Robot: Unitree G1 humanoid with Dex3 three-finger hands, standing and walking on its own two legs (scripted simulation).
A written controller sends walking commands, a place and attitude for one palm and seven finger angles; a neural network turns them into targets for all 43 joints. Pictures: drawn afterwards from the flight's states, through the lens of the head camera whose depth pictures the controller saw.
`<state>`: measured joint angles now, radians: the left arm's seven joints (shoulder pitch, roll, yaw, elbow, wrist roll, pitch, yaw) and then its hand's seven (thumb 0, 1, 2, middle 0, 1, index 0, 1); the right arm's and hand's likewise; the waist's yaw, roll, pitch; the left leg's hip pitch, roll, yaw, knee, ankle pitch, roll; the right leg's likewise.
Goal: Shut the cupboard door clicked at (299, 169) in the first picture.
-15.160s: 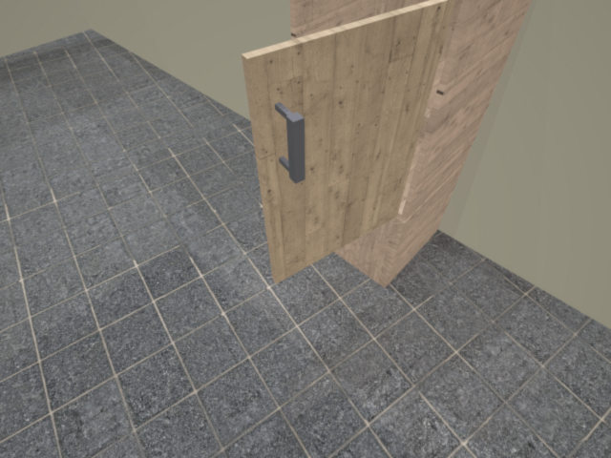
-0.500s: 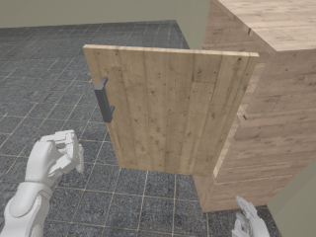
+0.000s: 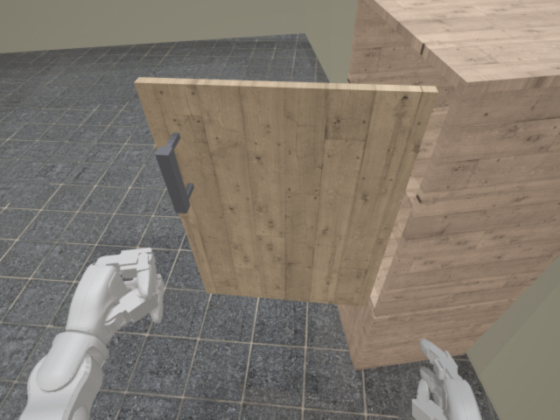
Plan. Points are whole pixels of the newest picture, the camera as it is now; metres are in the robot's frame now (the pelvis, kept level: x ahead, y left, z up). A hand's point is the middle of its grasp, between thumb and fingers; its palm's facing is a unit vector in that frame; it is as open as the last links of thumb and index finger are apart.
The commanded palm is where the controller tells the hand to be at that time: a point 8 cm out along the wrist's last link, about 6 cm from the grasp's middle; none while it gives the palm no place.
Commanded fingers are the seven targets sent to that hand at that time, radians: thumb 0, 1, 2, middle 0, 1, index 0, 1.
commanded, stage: bring the fist close to the handle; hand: left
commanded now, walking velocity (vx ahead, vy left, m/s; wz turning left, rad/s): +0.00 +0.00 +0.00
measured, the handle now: (178, 173) +0.46 +0.22 +0.11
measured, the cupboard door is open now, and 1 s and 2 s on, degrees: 77 77 73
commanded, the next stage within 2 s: push the door shut along its arc in 1.30 s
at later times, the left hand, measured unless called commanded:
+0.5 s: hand (165, 242) +0.31 +0.19 +0.12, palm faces +0.05 -1.00 -0.06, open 3.1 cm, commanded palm +0.28 +0.23 +0.12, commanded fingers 0.00 0.90 0.90 -1.30 -1.50 -1.30 -1.50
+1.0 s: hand (183, 215) +0.36 +0.18 +0.12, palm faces +0.01 -1.00 -0.03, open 3.1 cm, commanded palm +0.33 +0.22 +0.12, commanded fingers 0.00 0.90 0.90 -1.30 -1.50 -1.30 -1.50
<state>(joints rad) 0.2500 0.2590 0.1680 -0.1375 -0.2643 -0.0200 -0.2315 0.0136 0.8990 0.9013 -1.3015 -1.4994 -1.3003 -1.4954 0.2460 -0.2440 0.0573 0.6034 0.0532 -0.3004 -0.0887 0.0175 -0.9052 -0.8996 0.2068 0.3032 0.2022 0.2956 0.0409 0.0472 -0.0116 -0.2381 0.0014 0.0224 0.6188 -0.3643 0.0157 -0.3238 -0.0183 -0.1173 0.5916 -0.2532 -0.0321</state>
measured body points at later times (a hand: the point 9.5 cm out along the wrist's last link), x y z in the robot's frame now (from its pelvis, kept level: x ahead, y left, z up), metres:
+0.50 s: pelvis +0.01 +0.00 +0.00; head +0.02 -0.01 +0.45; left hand +0.30 +0.25 +0.12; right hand +0.18 -0.23 -0.08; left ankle -0.02 +0.11 -0.73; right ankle +0.04 -0.10 -0.73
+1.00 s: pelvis +0.02 +0.01 +0.00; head +0.03 -0.01 +0.45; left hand +0.35 +0.24 +0.12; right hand +0.17 -0.23 -0.09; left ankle -0.02 +0.11 -0.73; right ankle +0.04 -0.10 -0.73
